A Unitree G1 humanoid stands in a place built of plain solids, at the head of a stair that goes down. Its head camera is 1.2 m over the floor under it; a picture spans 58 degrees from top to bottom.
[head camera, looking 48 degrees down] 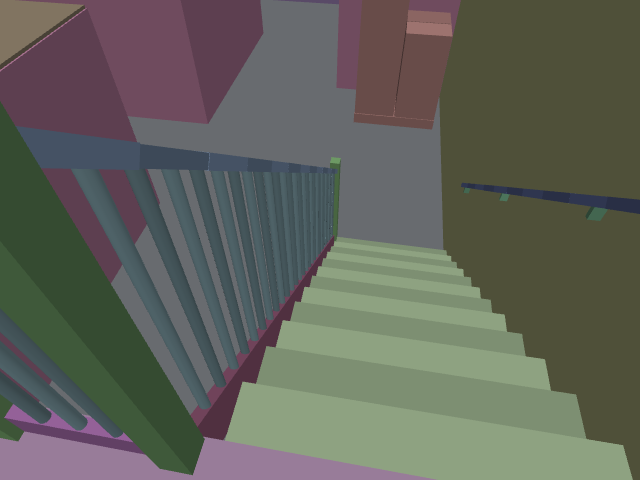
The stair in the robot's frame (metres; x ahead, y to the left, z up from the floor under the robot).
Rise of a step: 0.20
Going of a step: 0.24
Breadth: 1.20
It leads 10 degrees to the right of straight ahead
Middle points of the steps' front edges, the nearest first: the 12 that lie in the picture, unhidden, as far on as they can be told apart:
0.52 -0.33 -0.20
0.76 -0.37 -0.39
1.00 -0.41 -0.59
1.24 -0.45 -0.79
1.48 -0.49 -0.98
1.72 -0.54 -1.18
1.96 -0.58 -1.38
2.20 -0.62 -1.58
2.44 -0.66 -1.77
2.68 -0.70 -1.97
2.92 -0.74 -2.17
3.16 -0.78 -2.36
